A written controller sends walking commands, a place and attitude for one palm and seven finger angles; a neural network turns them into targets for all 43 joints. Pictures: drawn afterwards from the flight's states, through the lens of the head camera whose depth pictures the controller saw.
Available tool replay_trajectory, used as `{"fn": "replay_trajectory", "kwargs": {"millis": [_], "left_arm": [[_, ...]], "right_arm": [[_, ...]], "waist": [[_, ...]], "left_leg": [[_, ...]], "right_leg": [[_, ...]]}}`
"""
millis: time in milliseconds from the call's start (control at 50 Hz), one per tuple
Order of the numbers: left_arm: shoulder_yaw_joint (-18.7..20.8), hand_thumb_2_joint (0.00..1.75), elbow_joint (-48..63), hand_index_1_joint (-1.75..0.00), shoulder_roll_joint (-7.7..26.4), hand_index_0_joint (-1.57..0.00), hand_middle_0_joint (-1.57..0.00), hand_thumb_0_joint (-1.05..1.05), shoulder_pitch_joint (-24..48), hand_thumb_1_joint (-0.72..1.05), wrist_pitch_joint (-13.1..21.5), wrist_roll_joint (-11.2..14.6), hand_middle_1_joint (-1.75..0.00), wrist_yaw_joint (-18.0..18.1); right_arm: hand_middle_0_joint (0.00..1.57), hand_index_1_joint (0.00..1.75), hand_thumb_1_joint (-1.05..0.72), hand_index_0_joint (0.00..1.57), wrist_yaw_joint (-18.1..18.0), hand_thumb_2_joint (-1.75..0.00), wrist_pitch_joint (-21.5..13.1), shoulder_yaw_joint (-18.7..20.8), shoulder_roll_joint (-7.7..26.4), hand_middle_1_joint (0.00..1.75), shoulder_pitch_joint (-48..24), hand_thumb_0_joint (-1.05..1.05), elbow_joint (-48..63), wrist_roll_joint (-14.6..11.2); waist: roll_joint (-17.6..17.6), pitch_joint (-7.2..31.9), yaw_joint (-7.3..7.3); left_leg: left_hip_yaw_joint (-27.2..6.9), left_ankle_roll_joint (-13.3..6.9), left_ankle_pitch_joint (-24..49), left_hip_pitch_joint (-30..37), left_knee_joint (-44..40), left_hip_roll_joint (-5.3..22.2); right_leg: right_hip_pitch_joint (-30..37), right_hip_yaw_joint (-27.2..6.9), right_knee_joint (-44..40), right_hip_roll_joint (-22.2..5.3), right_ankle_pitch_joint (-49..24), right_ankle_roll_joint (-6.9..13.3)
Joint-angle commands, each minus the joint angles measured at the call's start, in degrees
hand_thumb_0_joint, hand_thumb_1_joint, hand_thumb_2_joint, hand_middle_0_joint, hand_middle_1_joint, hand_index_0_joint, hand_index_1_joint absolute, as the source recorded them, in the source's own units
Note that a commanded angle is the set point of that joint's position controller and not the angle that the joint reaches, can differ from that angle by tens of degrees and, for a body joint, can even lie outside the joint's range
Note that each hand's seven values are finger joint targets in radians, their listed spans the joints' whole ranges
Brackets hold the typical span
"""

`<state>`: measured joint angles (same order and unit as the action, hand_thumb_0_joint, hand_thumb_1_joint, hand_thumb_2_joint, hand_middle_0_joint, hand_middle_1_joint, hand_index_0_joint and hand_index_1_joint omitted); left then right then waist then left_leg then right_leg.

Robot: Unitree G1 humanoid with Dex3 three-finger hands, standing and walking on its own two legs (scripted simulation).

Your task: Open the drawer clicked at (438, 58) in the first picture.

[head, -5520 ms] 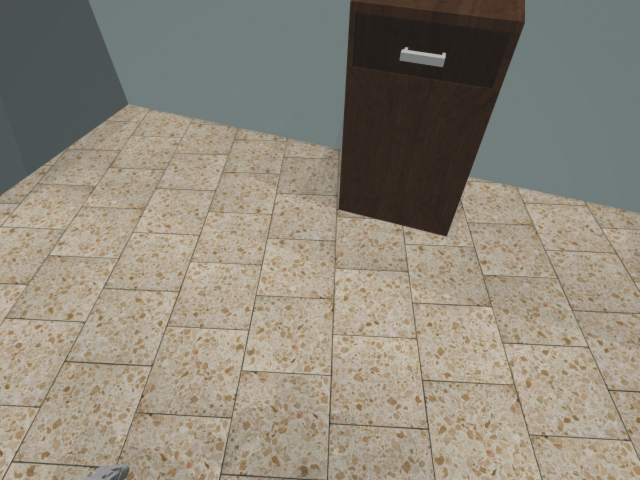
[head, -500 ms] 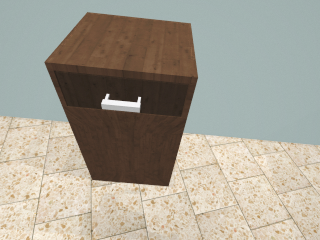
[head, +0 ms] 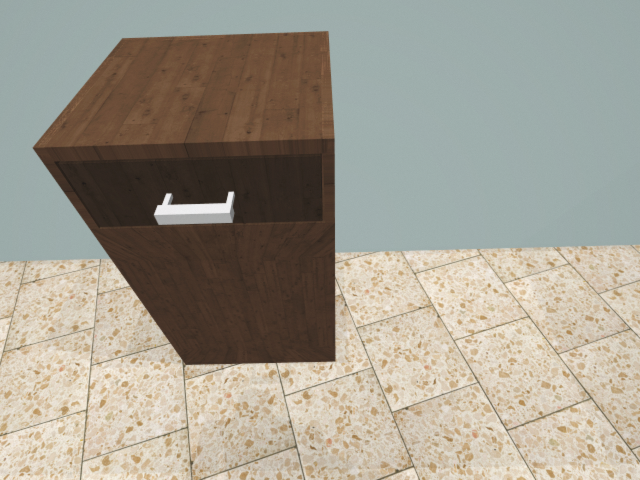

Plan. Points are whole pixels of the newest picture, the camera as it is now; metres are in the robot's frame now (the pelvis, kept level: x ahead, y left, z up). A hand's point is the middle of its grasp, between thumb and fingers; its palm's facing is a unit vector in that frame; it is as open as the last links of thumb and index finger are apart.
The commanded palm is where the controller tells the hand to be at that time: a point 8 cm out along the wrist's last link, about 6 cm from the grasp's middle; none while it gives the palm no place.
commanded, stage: come to a stop and stand still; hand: left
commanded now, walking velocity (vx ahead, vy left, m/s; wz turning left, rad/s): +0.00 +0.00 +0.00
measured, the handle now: (197, 205) +0.56 +0.25 -0.01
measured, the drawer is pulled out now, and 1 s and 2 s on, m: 0.00 0.00 0.00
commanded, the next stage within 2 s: look again from close up in 0.52 s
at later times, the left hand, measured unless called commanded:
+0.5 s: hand out of the picture -0.02 +0.12 -0.16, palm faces +0.08 -0.98 -0.18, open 7.3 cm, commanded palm none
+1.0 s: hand out of the picture +0.00 +0.17 -0.16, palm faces +0.04 -0.98 -0.21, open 7.3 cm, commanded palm none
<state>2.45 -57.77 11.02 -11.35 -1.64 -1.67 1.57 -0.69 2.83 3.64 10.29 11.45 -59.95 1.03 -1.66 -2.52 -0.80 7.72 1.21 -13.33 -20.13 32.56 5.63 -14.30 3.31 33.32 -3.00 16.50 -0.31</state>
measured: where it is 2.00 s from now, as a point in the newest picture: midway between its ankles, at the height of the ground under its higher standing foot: outside the picture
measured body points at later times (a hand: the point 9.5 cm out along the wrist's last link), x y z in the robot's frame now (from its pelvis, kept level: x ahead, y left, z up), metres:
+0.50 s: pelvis -0.01 -0.04 +0.02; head +0.00 -0.05 +0.46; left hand -0.03 +0.18 -0.15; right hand -0.02 -0.25 -0.15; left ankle -0.05 +0.10 -0.73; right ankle +0.00 -0.12 -0.73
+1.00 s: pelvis -0.01 +0.00 +0.01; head -0.01 -0.02 +0.46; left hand +0.00 +0.22 -0.14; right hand -0.03 -0.20 -0.16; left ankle -0.05 +0.09 -0.73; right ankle +0.00 -0.12 -0.73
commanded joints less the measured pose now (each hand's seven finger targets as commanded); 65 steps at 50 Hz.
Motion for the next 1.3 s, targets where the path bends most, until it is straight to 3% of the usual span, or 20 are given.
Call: {"fn": "replay_trajectory", "kwargs": {"millis": [0, 60, 160, 200, 240, 300, 380, 580, 600, 620, 640, 660, 680, 720, 760, 780, 940, 1160, 1200, 1280], "left_arm": [[1.51, 0.90, 3.07, -0.30, 9.36, -0.20, -0.20, 0.00, -0.22, 0.90, 1.06, 0.06, -0.30, 0.58], [0.85, 0.90, 2.98, -0.30, 5.98, -0.20, -0.20, 0.00, 2.41, 0.90, 1.29, 0.33, -0.30, 0.49], [0.81, 0.90, -0.38, -0.30, 4.99, -0.20, -0.20, 0.00, -4.50, 0.90, 1.99, 0.65, -0.30, 0.42], [0.64, 0.90, -1.39, -0.30, 4.60, -0.20, -0.20, 0.00, -4.21, 0.90, 2.08, 1.14, -0.30, 0.56], [-0.14, 0.90, -2.45, -0.30, 2.53, -0.20, -0.20, 0.00, -5.23, 0.90, 2.27, 1.75, -0.30, 0.33], [-0.28, 0.90, -4.19, -0.30, 2.82, -0.20, -0.20, 0.00, -5.00, 0.90, 2.26, 1.73, -0.30, 0.27], [-0.73, 0.90, -5.73, -0.30, 3.11, -0.20, -0.20, 0.00, -5.29, 0.90, 2.11, 1.58, -0.30, 0.21], [-1.05, 0.90, -6.89, -0.30, 1.58, -0.20, -0.20, 0.00, -7.98, 0.90, 2.48, 1.33, -0.30, 0.39], [-0.86, 0.90, -7.89, -0.30, 3.78, -0.20, -0.20, 0.00, -13.48, 0.90, 4.39, 0.39, -0.30, 2.94], [-0.56, 0.90, -5.61, -0.30, 6.28, -0.20, -0.20, 0.00, -12.92, 0.90, 4.89, 0.50, -0.30, 2.53], [-0.81, 0.90, -4.65, -0.30, 5.11, -0.20, -0.20, 0.00, -10.45, 0.90, 5.04, 0.32, -0.30, 2.10], [-0.87, 0.90, -3.64, -0.30, 5.04, -0.20, -0.20, 0.00, -8.36, 0.90, 4.90, 0.54, -0.30, 1.66], [-0.77, 0.90, -3.36, -0.30, 3.90, -0.20, -0.20, 0.00, -7.42, 0.90, 4.82, 0.55, -0.30, 1.48], [-1.34, 0.90, -3.31, -0.30, 1.76, -0.20, -0.20, 0.00, -7.59, 0.90, 4.56, 0.94, -0.30, 1.07], [-1.67, 0.90, -3.68, -0.30, 1.46, -0.20, -0.20, 0.00, -8.31, 0.90, 3.95, 1.00, -0.30, 0.71], [-1.90, 0.90, -4.06, -0.30, 1.13, -0.20, -0.20, 0.00, -8.72, 0.90, 3.84, 1.08, -0.30, 0.58], [-2.23, 0.90, -4.45, -0.30, 1.16, -0.20, -0.20, 0.00, -9.05, 0.90, 3.23, 1.37, -0.30, 0.38], [-2.00, 0.90, -4.95, -0.30, 0.82, -0.20, -0.20, 0.00, -9.15, 0.90, 3.03, 1.27, -0.30, 0.49], [-2.03, 0.90, -5.24, -0.30, 0.62, -0.20, -0.20, 0.00, -9.44, 0.90, 3.01, 1.26, -0.30, 0.49], [-1.51, 0.90, -5.04, -0.30, 0.59, -0.20, -0.20, 0.00, -9.57, 0.90, 2.72, 0.52, -0.30, 0.06]], "right_arm": [[0.20, 0.30, -0.90, 0.20, 0.33, -0.90, 0.48, 0.52, 3.23, 0.30, -0.56, 0.00, 4.35, -0.01], [0.20, 0.30, -0.90, 0.20, 0.30, -0.90, -0.32, 0.28, 2.61, 0.30, 5.39, 0.00, 0.77, -0.18], [0.20, 0.30, -0.90, 0.20, -0.71, -0.90, -1.42, -0.94, 0.94, 0.30, 4.63, 0.00, 0.03, -0.27], [0.20, 0.30, -0.90, 0.20, -1.17, -0.90, -2.03, -1.60, 0.64, 0.30, 7.89, 0.00, -1.87, -0.27], [0.20, 0.30, -0.90, 0.20, -1.50, -0.90, -3.19, -2.14, 2.32, 0.30, 8.34, 0.00, -3.22, -0.11], [0.20, 0.30, -0.90, 0.20, -1.84, -0.90, -3.56, -2.50, 2.30, 0.30, 7.37, 0.00, -4.57, -0.20], [0.20, 0.30, -0.90, 0.20, -1.77, -0.90, -2.85, -2.74, 1.77, 0.30, 7.36, 0.00, -4.95, -0.24], [0.20, 0.30, -0.90, 0.20, -1.79, -0.90, -2.83, -3.09, 0.95, 0.30, 10.35, 0.00, -5.31, -0.06], [0.20, 0.30, -0.90, 0.20, -1.06, -0.90, -4.21, -2.30, 3.65, 0.30, 4.26, 0.00, -1.99, -0.61], [0.20, 0.30, -0.90, 0.20, -1.09, -0.90, -3.29, -2.62, 0.27, 0.30, 8.66, 0.00, 0.61, -0.78], [0.20, 0.30, -0.90, 0.20, -0.83, -0.90, -3.52, -2.53, 0.20, 0.30, 9.11, 0.00, 0.61, -0.85], [0.20, 0.30, -0.90, 0.20, -0.57, -0.90, -3.28, -2.68, -0.44, 0.30, 11.06, 0.00, 0.63, -0.57], [0.20, 0.30, -0.90, 0.20, -0.48, -0.90, -3.63, -2.84, -0.33, 0.30, 13.16, 0.00, 0.32, -0.20], [0.20, 0.30, -0.90, 0.20, -0.64, -0.90, -4.24, -3.22, 0.92, 0.30, 13.80, 0.00, 0.20, 0.03], [0.20, 0.30, -0.90, 0.20, -0.87, -0.90, -4.76, -3.56, 1.16, 0.30, 12.72, 0.00, 0.46, -0.07], [0.20, 0.30, -0.90, 0.20, -1.02, -0.90, -4.94, -3.76, 1.68, 0.30, 12.55, 0.00, 0.50, -0.07], [0.20, 0.30, -0.90, 0.20, -1.30, -0.90, -5.07, -4.19, 2.55, 0.30, 12.68, 0.00, -0.92, -0.05], [0.20, 0.30, -0.90, 0.20, -1.62, -0.90, -5.39, -4.40, 2.26, 0.30, 12.98, 0.00, -3.32, -0.13], [0.20, 0.30, -0.90, 0.20, -1.67, -0.90, -5.32, -4.42, 2.18, 0.30, 12.78, 0.00, -3.62, -0.16], [0.20, 0.30, -0.90, 0.20, -1.34, -0.90, -4.68, -4.19, 3.08, 0.30, 13.26, 0.00, -3.94, 0.11]], "waist": [[19.24, -3.81, 1.08], [11.12, -1.84, -1.40], [7.88, 0.72, 1.58], [6.67, 2.34, 0.41], [-0.07, 2.91, 1.45], [-3.14, 3.68, 1.76], [-0.46, -0.96, 1.53], [2.64, -2.77, 0.72], [4.07, -3.73, 3.23], [3.70, 3.91, 0.12], [1.69, 5.38, -0.54], [0.81, 6.08, -1.50], [1.58, 4.56, -2.15], [0.33, -0.08, -1.37], [-3.49, -2.30, -0.06], [-1.57, -2.63, 0.40], [1.82, -3.47, 1.05], [0.48, -1.75, 0.99], [1.14, -2.18, 0.97], [-0.69, -4.58, 1.06]], "left_leg": [[-7.56, -1.41, -13.09, -1.80, 15.08, -2.04], [-6.84, -1.24, -8.55, -0.93, 18.77, -2.40], [-5.91, -0.47, -9.52, 1.76, 3.63, -2.22], [-6.59, -0.79, -1.96, 8.95, -7.60, -1.92], [-10.94, -2.47, 10.24, 12.39, -11.83, 1.95], [-9.84, -2.37, 10.29, 9.57, -12.09, 2.28], [-8.58, -1.63, 1.56, 7.80, -13.84, 0.75], [-7.49, -1.86, 0.45, 9.60, -13.86, -0.15], [-3.10, 0.30, -3.73, 2.99, -0.80, -0.73], [-7.16, -0.83, -10.32, 3.94, 2.71, -2.26], [-7.10, -0.98, -10.20, 5.70, 2.37, -1.56], [-6.26, -1.41, -6.95, 8.98, -0.31, -2.38], [-6.76, -1.85, -3.25, 10.25, -3.70, -2.36], [-9.04, -2.84, 0.66, 7.30, -7.34, -0.15], [-11.01, -3.50, 3.23, 3.90, -10.75, 0.86], [-11.41, -3.68, 3.95, 2.62, -11.46, 1.18], [-11.22, -3.88, 2.96, 3.12, -13.80, 0.17], [-10.66, -3.94, 9.27, 6.45, -13.95, 0.41], [-10.37, -3.92, 8.73, 6.69, -13.93, 0.42], [-11.33, -5.15, -8.16, 3.91, -15.03, 0.43]], "right_leg": [[-11.93, -18.50, -26.59, -14.67, 16.09, 7.60], [-6.74, -9.74, -21.80, -10.02, 3.38, 7.19], [3.20, -10.35, -17.66, -10.35, -9.76, 9.18], [2.17, -10.42, -15.59, -9.30, -9.92, 7.34], [1.78, -6.47, -13.17, -4.00, -11.76, 3.27], [7.25, -4.61, -12.48, -3.48, -14.86, 2.05], [5.75, -5.97, -16.18, -3.58, -6.95, 1.96], [2.30, -7.00, -18.94, -3.54, -1.45, 1.94], [5.60, -10.14, -15.27, -7.02, -36.13, -3.64], [8.40, -14.15, -15.42, -11.50, -28.81, 0.14], [5.36, -12.10, -15.86, -10.90, -17.57, 5.54], [2.55, -10.69, -16.06, -9.14, -6.63, 6.92], [-0.65, -9.14, -15.11, -7.63, -1.39, 6.53], [-2.18, -6.89, -12.99, -4.09, -0.08, 4.93], [0.89, -4.74, -9.93, -2.58, -4.42, 3.94], [2.69, -4.04, -8.99, -2.20, -6.36, 3.56], [4.63, -3.82, -8.75, -2.73, -8.35, 2.86], [5.61, -3.30, -7.55, -2.86, -11.82, 2.45], [5.27, -3.30, -7.81, -2.97, -11.76, 2.42], [3.01, -2.56, -5.66, -1.82, 1.34, 3.29]]}}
